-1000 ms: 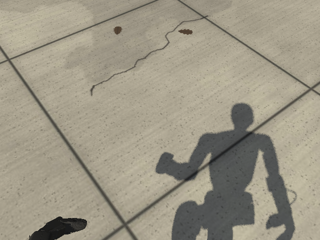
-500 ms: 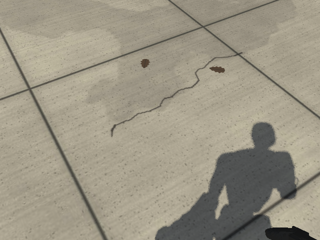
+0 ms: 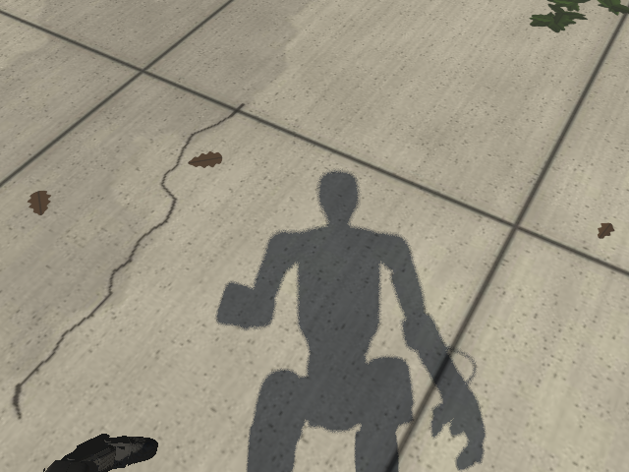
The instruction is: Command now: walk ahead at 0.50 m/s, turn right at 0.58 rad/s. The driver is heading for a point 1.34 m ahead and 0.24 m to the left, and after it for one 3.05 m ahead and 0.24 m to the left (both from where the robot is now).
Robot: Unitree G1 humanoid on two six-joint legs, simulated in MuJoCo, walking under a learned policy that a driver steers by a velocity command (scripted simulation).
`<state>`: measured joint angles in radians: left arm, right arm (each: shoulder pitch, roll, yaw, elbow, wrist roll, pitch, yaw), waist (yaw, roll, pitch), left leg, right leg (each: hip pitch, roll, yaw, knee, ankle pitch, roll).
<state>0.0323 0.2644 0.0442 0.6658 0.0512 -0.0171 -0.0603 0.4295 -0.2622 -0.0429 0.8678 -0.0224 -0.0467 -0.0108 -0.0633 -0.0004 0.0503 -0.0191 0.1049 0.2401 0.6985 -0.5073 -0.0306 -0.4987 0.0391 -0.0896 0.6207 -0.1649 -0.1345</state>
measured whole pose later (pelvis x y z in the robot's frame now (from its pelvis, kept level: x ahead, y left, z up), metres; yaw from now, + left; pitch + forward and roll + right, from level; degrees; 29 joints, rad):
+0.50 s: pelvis +0.27 +0.00 +0.01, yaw +3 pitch +1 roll -1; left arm 0.40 0.24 0.02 0.91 0.03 -0.08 0.02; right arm 0.13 -0.24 -0.03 0.77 -0.03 -0.01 0.05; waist 0.05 0.02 0.03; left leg -0.58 0.01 0.08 0.63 -0.07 0.08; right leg 0.17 0.10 -0.11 0.16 -0.35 -0.08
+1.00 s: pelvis +0.55 +0.04 +0.02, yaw +20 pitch +2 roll +1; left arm 0.04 0.26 0.00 0.70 0.03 -0.04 -0.02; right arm 0.43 -0.29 -0.07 0.85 -0.01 -0.04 0.00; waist -0.10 -0.03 0.03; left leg -0.01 -0.15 -0.19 0.33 -0.34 0.11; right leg -0.59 -0.04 0.04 0.61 -0.07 0.04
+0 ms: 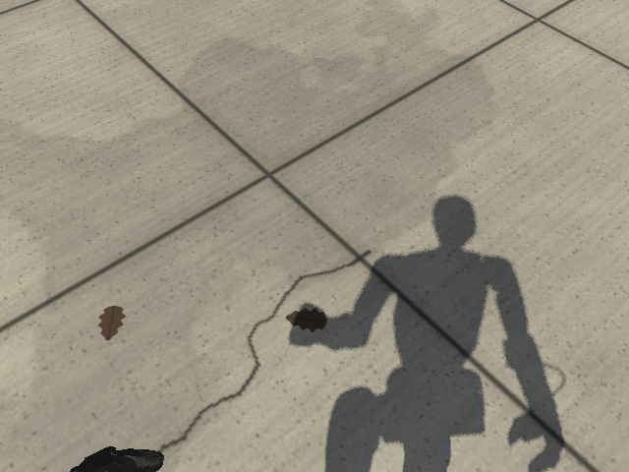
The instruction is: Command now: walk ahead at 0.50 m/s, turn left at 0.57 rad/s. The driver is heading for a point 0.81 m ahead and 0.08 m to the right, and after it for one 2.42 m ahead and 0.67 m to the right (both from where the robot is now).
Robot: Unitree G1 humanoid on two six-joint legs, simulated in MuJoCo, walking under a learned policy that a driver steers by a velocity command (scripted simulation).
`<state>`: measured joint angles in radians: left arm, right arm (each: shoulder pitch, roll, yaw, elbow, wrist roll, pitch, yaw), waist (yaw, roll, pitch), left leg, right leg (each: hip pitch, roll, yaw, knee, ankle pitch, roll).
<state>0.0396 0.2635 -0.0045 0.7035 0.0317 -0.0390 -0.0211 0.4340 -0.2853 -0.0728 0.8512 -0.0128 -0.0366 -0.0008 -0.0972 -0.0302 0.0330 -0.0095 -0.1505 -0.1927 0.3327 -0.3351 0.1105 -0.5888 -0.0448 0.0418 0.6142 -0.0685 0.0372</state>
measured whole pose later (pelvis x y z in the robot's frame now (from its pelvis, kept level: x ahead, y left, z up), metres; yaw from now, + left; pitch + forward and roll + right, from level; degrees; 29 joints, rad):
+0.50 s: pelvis +0.26 +0.00 +0.00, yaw +7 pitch +2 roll -2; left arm 0.47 0.25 0.04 0.93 0.01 -0.07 -0.02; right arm 0.04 -0.24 0.00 0.72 -0.04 -0.04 0.04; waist 0.10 0.03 0.02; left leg -0.48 0.03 0.02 0.56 -0.15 0.03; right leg -0.01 0.02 -0.04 0.31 -0.32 -0.01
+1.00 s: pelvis +0.50 +0.02 -0.01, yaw -10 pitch +1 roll +1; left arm 0.04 0.24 0.04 0.75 0.04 0.00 -0.07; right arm 0.41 -0.24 -0.04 0.93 -0.02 -0.08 -0.02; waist -0.06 -0.02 0.05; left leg 0.11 0.01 0.29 0.28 -0.40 -0.01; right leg -0.56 -0.04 -0.11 0.65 -0.13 -0.11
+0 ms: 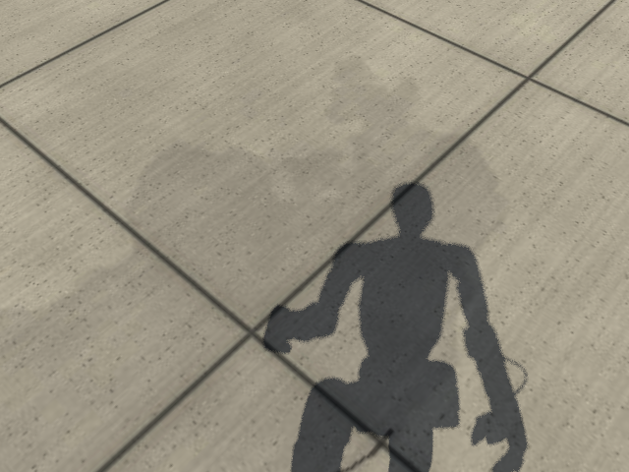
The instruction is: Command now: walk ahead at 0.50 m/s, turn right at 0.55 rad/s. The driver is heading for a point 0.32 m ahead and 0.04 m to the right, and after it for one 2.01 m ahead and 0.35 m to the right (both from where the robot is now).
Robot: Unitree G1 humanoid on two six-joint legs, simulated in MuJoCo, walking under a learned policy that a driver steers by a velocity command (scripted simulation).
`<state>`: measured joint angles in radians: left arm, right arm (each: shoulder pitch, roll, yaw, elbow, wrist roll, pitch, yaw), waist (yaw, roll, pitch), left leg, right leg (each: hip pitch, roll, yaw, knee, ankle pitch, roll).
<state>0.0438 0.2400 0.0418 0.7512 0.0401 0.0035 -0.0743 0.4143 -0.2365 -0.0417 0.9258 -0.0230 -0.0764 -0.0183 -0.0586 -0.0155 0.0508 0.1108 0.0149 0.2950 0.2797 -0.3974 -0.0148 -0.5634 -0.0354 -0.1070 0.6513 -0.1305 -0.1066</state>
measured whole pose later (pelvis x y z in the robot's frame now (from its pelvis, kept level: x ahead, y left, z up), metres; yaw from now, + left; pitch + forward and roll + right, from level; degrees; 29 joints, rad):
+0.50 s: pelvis +0.22 -0.03 +0.01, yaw -18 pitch +1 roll -1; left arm 0.34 0.29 0.07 0.83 0.01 0.01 0.01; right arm 0.10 -0.26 -0.02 0.74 -0.02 0.00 -0.01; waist 0.07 0.03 0.07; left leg -0.56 0.02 -0.04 0.76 -0.20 -0.03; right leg -0.12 0.17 0.16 0.42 -0.29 -0.11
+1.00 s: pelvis +0.26 -0.02 +0.01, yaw -23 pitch -2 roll +0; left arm 0.22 0.24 0.01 0.92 0.02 0.04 0.02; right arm 0.23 -0.25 -0.01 0.87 -0.01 0.03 -0.01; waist -0.03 0.02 0.04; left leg -0.28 -0.03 0.01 0.43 -0.13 0.03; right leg -0.15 0.04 0.05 0.45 -0.27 -0.02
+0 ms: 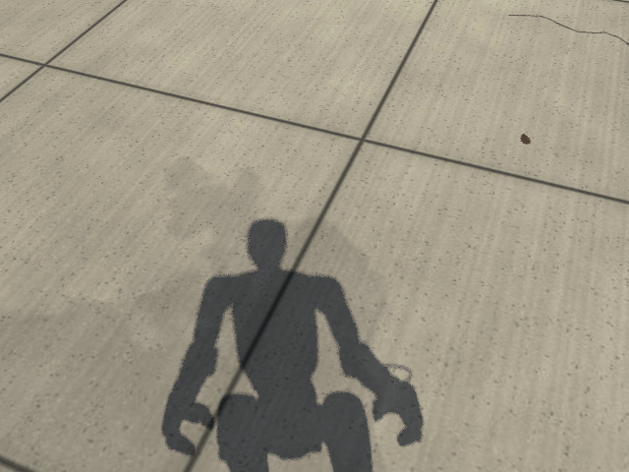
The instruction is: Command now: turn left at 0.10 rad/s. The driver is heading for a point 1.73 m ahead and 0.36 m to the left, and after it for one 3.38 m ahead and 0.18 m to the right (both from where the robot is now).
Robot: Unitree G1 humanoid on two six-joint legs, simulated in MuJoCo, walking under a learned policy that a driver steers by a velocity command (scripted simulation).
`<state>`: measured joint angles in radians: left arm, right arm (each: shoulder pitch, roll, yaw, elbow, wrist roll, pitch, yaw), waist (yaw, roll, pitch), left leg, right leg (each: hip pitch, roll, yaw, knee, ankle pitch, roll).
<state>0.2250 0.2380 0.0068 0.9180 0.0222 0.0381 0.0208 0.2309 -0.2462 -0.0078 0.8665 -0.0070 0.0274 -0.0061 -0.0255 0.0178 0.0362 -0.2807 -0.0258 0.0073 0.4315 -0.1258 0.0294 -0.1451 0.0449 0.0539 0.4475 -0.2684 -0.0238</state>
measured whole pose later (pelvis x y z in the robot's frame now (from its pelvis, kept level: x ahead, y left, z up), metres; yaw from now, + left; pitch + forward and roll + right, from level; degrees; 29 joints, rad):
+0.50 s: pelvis +0.02 +0.02 +0.01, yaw +15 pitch +1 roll -1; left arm 0.15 0.28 0.04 0.86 0.03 0.01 0.00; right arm 0.28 -0.28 -0.07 0.86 -0.01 0.02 0.00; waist -0.03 -0.01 0.04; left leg -0.23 -0.11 -0.11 0.37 -0.14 0.10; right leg -0.39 0.01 0.04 0.89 -0.40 0.02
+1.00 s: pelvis +0.17 +0.04 +0.01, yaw +24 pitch +2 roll +0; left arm 0.46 0.23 0.03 0.94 0.02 -0.08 0.00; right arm 0.09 -0.28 -0.05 0.78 -0.04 -0.01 0.06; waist 0.08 0.05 -0.01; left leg -0.56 0.03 -0.01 0.74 -0.18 -0.02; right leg -0.01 0.02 0.04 0.24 -0.26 -0.03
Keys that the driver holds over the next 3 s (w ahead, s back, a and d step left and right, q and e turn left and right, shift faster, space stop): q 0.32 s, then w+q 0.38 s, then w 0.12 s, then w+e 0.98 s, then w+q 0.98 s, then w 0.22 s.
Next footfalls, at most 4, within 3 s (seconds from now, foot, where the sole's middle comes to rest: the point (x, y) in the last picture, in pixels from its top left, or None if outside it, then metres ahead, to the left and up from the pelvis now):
0.70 right None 0.17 -0.08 -0.78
1.10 left None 0.29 0.23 -0.78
1.60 right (276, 422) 0.63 0.11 -0.78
2.18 left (224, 304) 0.95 0.25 -0.78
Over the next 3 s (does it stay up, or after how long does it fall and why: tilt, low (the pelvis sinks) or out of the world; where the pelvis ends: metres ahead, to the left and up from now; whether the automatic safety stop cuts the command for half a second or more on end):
stays up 1.24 0.23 0.01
